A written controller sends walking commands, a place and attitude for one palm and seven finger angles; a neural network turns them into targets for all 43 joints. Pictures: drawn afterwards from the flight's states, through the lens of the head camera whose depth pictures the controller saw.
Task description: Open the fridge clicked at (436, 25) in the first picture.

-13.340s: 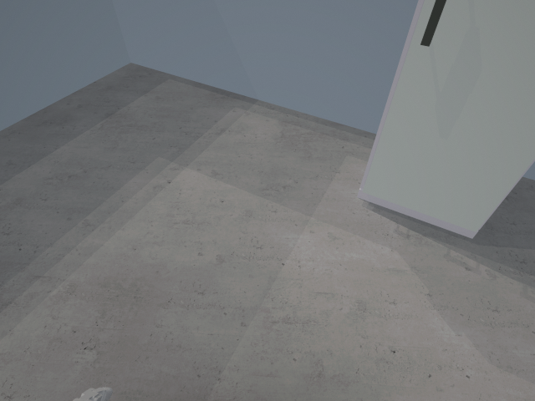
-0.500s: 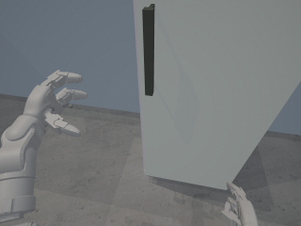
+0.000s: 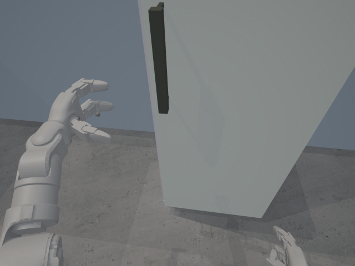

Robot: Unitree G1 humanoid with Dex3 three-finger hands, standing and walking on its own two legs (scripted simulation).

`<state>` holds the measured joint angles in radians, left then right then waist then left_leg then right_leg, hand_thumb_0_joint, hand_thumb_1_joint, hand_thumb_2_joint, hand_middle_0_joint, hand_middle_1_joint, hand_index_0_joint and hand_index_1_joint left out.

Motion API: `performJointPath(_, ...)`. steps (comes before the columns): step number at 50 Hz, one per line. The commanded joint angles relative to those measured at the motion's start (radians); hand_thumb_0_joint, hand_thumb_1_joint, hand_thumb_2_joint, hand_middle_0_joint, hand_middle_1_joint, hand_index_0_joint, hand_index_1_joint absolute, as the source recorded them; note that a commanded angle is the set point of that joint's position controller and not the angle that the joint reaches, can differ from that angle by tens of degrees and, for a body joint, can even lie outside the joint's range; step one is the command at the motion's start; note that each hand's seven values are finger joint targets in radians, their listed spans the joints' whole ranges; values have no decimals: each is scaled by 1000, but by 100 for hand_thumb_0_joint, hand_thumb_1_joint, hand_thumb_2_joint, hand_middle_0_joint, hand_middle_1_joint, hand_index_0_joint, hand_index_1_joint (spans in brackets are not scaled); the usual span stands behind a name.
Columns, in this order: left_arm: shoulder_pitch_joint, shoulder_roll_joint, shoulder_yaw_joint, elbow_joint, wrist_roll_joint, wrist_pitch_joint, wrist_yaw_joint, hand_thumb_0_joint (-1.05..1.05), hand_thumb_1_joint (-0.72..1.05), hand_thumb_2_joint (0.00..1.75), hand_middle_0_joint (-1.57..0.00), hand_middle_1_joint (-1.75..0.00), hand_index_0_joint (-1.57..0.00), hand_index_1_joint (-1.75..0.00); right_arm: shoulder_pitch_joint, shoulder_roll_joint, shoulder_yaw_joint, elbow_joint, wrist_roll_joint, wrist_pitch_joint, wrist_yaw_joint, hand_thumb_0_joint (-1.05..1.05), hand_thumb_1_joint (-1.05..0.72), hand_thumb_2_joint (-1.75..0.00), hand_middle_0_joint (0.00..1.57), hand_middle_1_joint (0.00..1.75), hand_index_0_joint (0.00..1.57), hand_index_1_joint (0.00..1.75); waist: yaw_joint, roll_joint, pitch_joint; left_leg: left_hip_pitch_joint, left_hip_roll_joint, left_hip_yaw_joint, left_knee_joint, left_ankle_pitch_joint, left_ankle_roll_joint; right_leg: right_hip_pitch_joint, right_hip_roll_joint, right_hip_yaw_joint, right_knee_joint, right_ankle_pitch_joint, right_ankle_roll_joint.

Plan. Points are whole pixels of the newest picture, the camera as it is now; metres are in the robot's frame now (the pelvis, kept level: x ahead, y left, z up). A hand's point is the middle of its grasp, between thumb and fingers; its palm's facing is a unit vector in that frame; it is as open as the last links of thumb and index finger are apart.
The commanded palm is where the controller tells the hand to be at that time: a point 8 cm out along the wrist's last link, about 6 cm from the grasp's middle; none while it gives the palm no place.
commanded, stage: move the hooked fingers beside the handle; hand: left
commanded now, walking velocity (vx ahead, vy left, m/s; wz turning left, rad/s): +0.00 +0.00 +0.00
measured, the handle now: (162, 64) +0.55 +0.08 +0.21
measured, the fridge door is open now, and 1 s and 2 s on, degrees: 0 0 0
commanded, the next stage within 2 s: feel for the door with the fingertips in 1.90 s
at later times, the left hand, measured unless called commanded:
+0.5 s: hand (127, 91) +0.45 +0.15 +0.19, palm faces -0.07 -1.00 -0.02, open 14.0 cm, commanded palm +0.44 +0.21 +0.19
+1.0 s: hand (140, 85) +0.49 +0.13 +0.18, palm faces -0.04 -1.00 -0.02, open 13.9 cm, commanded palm +0.47 +0.19 +0.19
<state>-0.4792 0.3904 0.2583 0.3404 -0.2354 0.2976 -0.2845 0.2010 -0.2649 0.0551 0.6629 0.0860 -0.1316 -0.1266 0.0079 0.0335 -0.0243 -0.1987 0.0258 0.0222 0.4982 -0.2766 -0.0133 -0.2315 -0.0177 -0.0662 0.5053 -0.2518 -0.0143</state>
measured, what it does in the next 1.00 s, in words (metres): stands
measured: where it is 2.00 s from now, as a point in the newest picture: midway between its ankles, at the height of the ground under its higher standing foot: outside the picture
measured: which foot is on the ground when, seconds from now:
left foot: down 0.00-1.00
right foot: down 0.00-1.00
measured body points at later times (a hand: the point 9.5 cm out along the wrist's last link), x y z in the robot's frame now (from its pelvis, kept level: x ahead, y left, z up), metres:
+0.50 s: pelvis +0.00 +0.00 +0.00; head +0.01 -0.01 +0.45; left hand +0.44 +0.20 +0.20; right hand +0.11 -0.26 -0.11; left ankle -0.01 +0.13 -0.74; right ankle +0.01 -0.11 -0.74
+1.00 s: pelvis +0.01 +0.01 +0.00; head +0.04 -0.01 +0.45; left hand +0.49 +0.18 +0.18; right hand +0.03 -0.27 -0.12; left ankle -0.01 +0.13 -0.74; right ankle +0.01 -0.11 -0.74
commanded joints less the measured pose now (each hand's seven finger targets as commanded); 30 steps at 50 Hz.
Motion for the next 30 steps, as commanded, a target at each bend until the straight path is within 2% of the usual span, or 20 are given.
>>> performJointPath(1,-475,236,93,-229,-15,-102,29,0,-50,30,-30,-120,-30,-120,-100,-124,-51,-153,-7,-41,-3,0,-90,-90,20,30,20,30,-3,-25,-282,70,-29,-15,-41,252,34,108,10,34,-61,282,-4)
performJointPath(5,-556,223,67,-192,-5,-152,41,0,-50,30,-30,-120,-30,-120,-82,-125,-54,-135,-9,-41,-3,0,-90,-90,20,30,20,30,-24,-14,-268,73,-25,-16,-41,242,33,87,14,35,-63,272,-4)
performJointPath(6,-566,193,34,-174,-2,-154,40,0,-50,30,-30,-120,-30,-120,-81,-123,-52,-134,-7,-40,-3,0,-90,-90,20,30,20,30,-27,-6,-254,70,-27,-15,-43,224,34,73,15,35,-67,253,-3)
performJointPath(7,-575,204,45,-136,1,-152,44,0,-50,30,-30,-120,-30,-120,-71,-127,-55,-123,-8,-38,-4,0,-90,-90,20,30,20,30,-31,-19,-253,65,-27,-16,-43,219,34,69,15,36,-70,250,-3)
performJointPath(8,-555,217,55,-99,6,-147,46,0,-50,30,-30,-120,-30,-120,-68,-132,-56,-117,-10,-34,-3,0,-90,-90,20,30,20,30,-22,-29,-243,55,-27,-13,-40,216,35,68,14,39,-71,246,-3)
performJointPath(10,-592,187,20,-22,10,-126,45,0,-50,30,-30,-120,-30,-120,-59,-132,-53,-110,-5,-25,-3,0,-90,-90,20,30,20,30,-39,-40,-213,30,-29,-15,-45,194,35,46,11,36,-76,226,-1)
performJointPath(13,-642,214,31,64,23,-118,56,0,-50,30,-30,-120,-30,-120,-41,-142,-57,-97,-7,-14,0,0,-90,-90,20,30,20,30,-42,-47,-207,9,-29,-19,-43,169,32,31,10,41,-81,186,-2)
performJointPath(15,-730,205,19,56,28,-141,67,0,-50,30,-30,-120,-30,-120,-29,-137,-62,-100,-8,-14,2,0,-90,-90,20,30,20,30,-55,-24,-250,23,-29,-23,-40,185,32,37,10,40,-75,203,-5)
performJointPath(16,-757,180,-2,36,29,-158,70,0,-50,30,-30,-120,-30,-120,-26,-133,-62,-103,-11,-17,4,0,-90,-90,20,30,20,30,-54,1,-285,38,-31,-23,-36,206,32,46,12,41,-67,227,-7)
performJointPath(17,-787,173,-6,41,27,-174,74,0,-50,30,-30,-120,-30,-120,-17,-131,-64,-100,-12,-21,6,0,-90,-90,20,30,20,30,-62,-8,-302,50,-30,-24,-31,216,34,46,15,41,-65,241,-7)
performJointPath(18,-801,216,31,41,28,-199,82,0,-50,30,-30,-120,-30,-120,-2,-138,-68,-91,-16,-22,6,0,-90,-90,20,30,20,30,-57,-29,-336,57,-27,-28,-27,236,33,67,18,39,-57,258,-9)
performJointPath(19,-829,190,8,22,29,-217,83,0,-50,30,-30,-120,-30,-120,0,-132,-68,-94,-18,-25,8,0,-90,-90,20,30,20,30,-62,-4,-361,71,-28,-27,-26,256,35,72,18,41,-52,284,-8)
performJointPath(22,-868,186,13,126,34,-239,96,0,-50,30,-30,-120,-30,-120,33,-136,-70,-70,-18,-26,11,0,-90,-90,20,30,20,30,-73,-42,-334,39,-28,-26,-25,234,33,54,22,37,-51,274,-5)
performJointPath(23,-865,205,24,192,45,-240,104,0,-50,30,-30,-120,-30,-120,46,-144,-70,-57,-20,-22,13,0,-90,-90,20,30,20,30,-77,-64,-304,18,-27,-29,-28,219,34,41,23,35,-53,252,-4)
performJointPath(24,-892,191,9,229,54,-241,110,0,-50,30,-30,-120,-30,-120,54,-142,-71,-53,-21,-20,16,0,-90,-90,20,30,20,30,-84,-55,-293,6,-27,-29,-31,208,34,25,21,36,-55,241,-2)
performJointPath(26,-887,185,13,325,72,-234,126,0,-50,30,-30,-120,-30,-120,74,-142,-73,-41,-23,-16,23,0,-90,-90,20,30,20,30,-81,-36,-264,-18,-29,-24,-28,201,32,4,21,36,-52,235,-4)
performJointPath(27,-916,204,25,338,80,-239,133,0,-50,30,-30,-120,-30,-120,88,-146,-74,-38,-27,-14,27,0,-90,-90,20,30,20,30,-86,-19,-280,-21,-30,-24,-28,197,30,3,20,39,-53,231,-4)
performJointPath(28,-918,228,43,366,92,-246,140,0,-50,30,-30,-120,-30,-120,99,-151,-77,-35,-30,-10,30,0,-90,-90,20,30,20,30,-79,-36,-302,-21,-31,-25,-22,214,32,19,22,38,-45,243,-7)
performJointPath(29,-951,204,19,353,95,-257,140,0,-50,30,-30,-120,-30,-120,105,-146,-77,-43,-30,-11,34,0,-90,-90,20,30,20,30,-86,-11,-318,-19,-30,-22,-23,229,31,22,19,39,-39,266,-7)
performJointPath(30,-950,216,41,364,94,-270,145,0,-50,30,-30,-120,-30,-120,119,-146,-82,-41,-34,-13,36,0,-90,-90,20,30,20,30,-85,-39,-344,-15,-29,-21,-14,249,33,39,22,42,-35,296,-6)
